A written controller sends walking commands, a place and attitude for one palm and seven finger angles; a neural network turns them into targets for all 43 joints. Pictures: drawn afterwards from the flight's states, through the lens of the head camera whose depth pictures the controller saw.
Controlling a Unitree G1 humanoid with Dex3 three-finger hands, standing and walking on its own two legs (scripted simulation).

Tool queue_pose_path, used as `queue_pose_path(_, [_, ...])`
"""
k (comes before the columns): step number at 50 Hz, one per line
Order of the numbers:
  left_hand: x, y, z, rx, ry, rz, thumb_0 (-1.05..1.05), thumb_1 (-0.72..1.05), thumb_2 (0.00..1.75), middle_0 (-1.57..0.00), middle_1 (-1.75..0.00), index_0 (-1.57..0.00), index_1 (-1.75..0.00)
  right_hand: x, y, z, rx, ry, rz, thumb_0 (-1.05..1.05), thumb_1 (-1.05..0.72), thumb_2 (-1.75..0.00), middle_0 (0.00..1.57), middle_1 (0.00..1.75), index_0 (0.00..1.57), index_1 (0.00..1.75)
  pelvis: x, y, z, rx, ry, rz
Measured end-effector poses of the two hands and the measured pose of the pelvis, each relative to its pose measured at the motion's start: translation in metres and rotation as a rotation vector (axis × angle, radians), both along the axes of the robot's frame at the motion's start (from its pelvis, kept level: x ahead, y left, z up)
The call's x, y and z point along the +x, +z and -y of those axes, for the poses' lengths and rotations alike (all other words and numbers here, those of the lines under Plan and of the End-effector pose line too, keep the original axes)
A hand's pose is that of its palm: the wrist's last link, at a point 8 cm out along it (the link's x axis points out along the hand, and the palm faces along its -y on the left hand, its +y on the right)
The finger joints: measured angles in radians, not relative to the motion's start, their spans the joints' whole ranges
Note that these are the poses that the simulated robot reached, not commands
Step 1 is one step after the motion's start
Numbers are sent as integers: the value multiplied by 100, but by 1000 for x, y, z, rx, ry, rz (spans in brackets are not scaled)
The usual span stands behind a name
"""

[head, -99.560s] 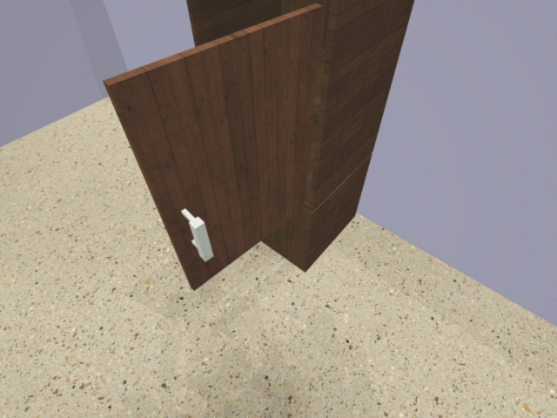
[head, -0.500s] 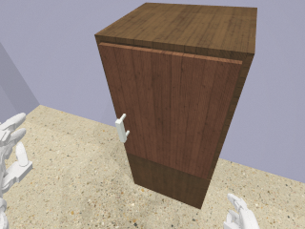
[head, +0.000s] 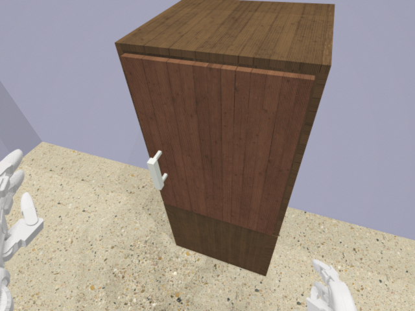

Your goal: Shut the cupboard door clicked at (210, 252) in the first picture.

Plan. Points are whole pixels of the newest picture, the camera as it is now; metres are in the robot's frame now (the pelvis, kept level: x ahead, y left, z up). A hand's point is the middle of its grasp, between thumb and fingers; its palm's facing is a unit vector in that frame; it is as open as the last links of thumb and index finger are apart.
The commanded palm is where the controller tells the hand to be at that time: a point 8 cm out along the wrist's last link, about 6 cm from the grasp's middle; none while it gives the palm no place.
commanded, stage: step back with the hand held close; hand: left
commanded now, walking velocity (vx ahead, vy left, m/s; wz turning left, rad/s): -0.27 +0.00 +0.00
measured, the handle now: (159, 169) +0.54 +0.22 -0.11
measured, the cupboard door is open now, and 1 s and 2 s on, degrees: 0 0 0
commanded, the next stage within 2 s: stop stepping back and stand still in 1.26 s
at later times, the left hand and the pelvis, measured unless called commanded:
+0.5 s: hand (9, 256) +0.15 +0.29 +0.15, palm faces +0.40 -0.78 -0.48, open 7.4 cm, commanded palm +0.09 +0.32 +0.18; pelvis -0.05 +0.03 -0.01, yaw -1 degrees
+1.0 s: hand out of the picture +0.08 +0.31 +0.15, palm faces +0.47 -0.76 -0.46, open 7.4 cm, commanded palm +0.00 +0.34 +0.18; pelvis -0.12 +0.04 -0.02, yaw +3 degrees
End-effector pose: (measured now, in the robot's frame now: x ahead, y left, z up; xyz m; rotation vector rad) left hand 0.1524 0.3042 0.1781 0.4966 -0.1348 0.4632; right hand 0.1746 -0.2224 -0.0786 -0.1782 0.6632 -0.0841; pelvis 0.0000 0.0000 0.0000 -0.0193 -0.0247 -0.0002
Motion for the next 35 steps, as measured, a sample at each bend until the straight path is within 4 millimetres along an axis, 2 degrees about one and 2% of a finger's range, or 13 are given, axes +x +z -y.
queue_pose_path(7, [6,-8,1,20,-62,-41,1,89,90,-21,-30,-21,-30,-16,-6,9,-42,-66,-75,1,-91,-89,20,30,20,30,-4,-1,-11,4,-12,-37])
queue_pose_path(15, [-1,8,-11,102,-108,-17,1,89,90,-21,-30,-21,-30,-35,-1,6,-53,-122,-80,1,-91,-89,20,30,20,30,-20,-4,-20,9,-29,-41])
queue_pose_path(19, [-15,6,-17,99,-103,-5,1,89,90,-21,-30,-21,-30,-47,2,1,-52,-127,-61,1,-91,-89,20,30,20,30,-33,-5,-24,6,-33,-39])
queue_pose_path(28, [-58,-14,-28,61,-61,22,1,89,90,-21,-30,-21,-30,-83,3,-7,-93,-87,-60,1,-90,-89,20,30,20,30,-64,-11,-28,-9,-5,-30])
queue_pose_path(35, [-89,-4,-30,115,-16,114,1,89,90,-21,-30,-21,-30,-100,-8,-10,-107,-23,-76,1,-90,-89,20,30,20,30,-83,-18,-23,-15,48,-16])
